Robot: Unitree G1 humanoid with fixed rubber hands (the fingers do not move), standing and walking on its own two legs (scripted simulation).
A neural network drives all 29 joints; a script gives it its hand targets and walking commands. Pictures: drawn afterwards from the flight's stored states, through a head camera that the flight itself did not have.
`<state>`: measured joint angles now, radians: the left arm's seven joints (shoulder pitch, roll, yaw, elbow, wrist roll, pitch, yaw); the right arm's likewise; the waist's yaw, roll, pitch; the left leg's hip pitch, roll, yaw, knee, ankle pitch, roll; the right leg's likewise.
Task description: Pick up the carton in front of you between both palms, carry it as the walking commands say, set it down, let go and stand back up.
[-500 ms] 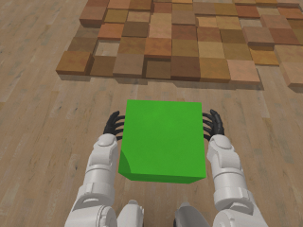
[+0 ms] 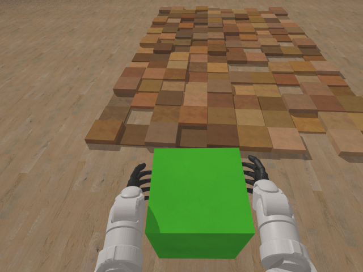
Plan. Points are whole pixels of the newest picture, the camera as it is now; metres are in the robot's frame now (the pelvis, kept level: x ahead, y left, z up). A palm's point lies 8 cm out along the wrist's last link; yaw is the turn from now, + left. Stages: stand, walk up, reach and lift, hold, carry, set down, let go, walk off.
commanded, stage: reach and lift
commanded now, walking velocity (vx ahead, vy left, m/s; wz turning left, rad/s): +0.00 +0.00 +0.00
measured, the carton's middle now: (196, 206) +0.30 +0.00 -0.06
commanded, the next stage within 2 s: hold in 0.88 s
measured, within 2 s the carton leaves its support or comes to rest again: neither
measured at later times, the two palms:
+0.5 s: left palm (132, 188) +0.30 +0.15 +0.03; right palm (259, 182) +0.31 -0.14 +0.04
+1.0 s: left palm (132, 186) +0.29 +0.15 +0.05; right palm (262, 179) +0.30 -0.15 +0.06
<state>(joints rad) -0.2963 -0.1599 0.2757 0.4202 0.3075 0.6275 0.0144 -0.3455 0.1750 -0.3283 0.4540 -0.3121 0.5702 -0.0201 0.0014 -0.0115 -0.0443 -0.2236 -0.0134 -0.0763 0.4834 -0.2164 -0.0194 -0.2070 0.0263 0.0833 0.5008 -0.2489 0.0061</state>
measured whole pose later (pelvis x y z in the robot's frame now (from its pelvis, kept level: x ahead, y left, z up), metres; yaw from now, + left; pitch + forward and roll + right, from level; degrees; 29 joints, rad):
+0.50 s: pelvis +0.00 +0.01 +0.00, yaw +0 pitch -4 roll +0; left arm -0.30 -0.16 0.26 0.35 0.31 0.67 0.01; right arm -0.35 0.18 -0.32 0.39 -0.32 0.60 -0.01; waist 0.00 -0.01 0.01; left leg -0.16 -0.02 -0.07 0.43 -0.19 -0.01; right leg -0.14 0.02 0.09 0.44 -0.22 0.01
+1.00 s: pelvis +0.01 +0.00 +0.01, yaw +0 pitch -6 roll +0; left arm -0.22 -0.14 0.17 0.23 0.26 0.75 0.03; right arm -0.27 0.15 -0.22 0.26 -0.27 0.69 -0.02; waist 0.00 -0.01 0.00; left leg -0.08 -0.01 -0.08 0.36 -0.17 -0.01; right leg -0.06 0.02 0.08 0.36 -0.20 0.01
